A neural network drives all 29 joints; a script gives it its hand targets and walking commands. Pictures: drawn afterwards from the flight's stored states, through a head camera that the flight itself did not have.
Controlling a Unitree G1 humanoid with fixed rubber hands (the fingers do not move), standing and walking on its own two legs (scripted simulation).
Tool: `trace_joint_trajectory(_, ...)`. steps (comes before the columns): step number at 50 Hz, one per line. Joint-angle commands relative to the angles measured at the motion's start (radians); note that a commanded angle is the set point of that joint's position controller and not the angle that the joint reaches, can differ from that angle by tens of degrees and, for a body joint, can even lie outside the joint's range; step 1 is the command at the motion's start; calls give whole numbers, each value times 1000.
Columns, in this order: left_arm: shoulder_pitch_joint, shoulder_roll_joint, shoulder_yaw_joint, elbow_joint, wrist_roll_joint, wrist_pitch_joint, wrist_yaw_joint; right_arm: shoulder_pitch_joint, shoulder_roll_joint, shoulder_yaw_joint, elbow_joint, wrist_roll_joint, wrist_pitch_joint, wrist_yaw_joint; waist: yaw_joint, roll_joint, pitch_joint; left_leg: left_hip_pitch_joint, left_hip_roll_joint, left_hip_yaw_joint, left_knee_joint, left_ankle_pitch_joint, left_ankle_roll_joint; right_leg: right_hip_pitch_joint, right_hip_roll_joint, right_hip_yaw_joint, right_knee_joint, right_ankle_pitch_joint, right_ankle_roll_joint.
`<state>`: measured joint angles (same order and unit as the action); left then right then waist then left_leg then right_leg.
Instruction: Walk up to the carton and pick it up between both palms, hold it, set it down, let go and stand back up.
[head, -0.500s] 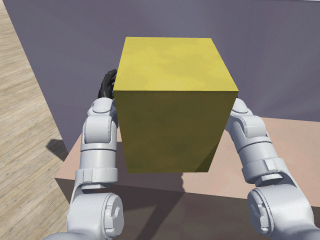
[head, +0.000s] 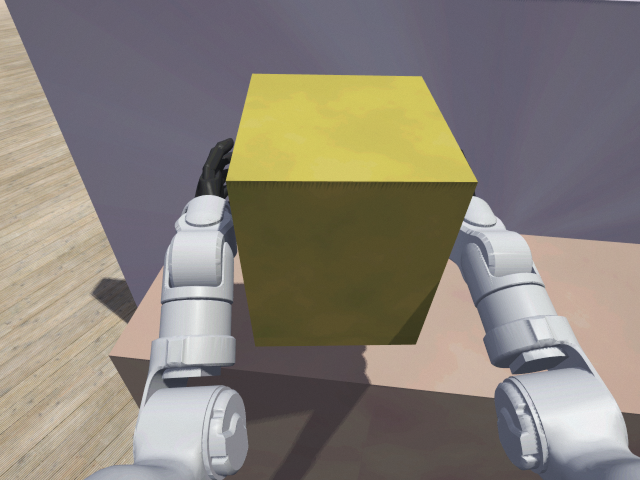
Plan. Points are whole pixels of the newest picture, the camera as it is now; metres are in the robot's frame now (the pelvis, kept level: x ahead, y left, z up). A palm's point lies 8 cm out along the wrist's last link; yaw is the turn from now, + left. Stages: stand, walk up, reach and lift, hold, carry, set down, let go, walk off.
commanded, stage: hold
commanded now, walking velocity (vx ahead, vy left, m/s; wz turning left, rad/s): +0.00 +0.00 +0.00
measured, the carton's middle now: (336, 214) +0.36 +0.00 +0.20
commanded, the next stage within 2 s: none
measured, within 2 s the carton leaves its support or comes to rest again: neither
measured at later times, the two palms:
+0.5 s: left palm (213, 202) +0.37 +0.14 +0.21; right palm (455, 202) +0.37 -0.15 +0.21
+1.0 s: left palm (213, 203) +0.37 +0.14 +0.21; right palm (455, 203) +0.37 -0.15 +0.21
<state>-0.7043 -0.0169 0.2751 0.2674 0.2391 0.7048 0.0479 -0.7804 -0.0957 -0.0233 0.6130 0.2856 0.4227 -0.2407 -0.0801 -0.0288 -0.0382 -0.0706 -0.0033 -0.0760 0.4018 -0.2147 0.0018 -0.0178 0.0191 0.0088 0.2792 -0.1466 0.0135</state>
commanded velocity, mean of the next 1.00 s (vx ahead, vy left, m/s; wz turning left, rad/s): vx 0.00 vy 0.00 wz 0.00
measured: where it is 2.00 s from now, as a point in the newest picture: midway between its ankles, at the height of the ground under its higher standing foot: outside the picture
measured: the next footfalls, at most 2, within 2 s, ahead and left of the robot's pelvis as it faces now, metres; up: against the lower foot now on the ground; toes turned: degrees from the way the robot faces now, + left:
none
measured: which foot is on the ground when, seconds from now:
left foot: down 0.00-1.00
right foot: down 0.00-1.00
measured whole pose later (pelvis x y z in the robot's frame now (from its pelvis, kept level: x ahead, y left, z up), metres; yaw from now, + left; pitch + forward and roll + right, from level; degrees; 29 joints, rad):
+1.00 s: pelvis +0.00 +0.00 +0.00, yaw +0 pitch -7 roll -2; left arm -0.70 -0.02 0.27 0.27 0.24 0.70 0.05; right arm -0.78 -0.10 -0.02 0.61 0.29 0.42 -0.24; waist -0.08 -0.03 -0.04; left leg -0.07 0.00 -0.08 0.40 -0.21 0.00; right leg -0.02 0.02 0.01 0.28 -0.15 0.01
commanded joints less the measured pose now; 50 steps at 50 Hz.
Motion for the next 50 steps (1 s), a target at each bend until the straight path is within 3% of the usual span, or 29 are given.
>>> trace_joint_trajectory(1,-746,-655,-500,-124,-144,-69,-143,-862,715,383,-362,104,-58,88,-11,63,-414,109,-43,43,-43,330,-47,87,58,-39,-17,201,28)
trace_joint_trajectory(50,-745,-655,-500,-124,-144,-69,-143,-862,714,383,-362,104,-59,88,-11,63,-414,110,-42,43,-43,329,-47,86,57,-39,-17,201,29)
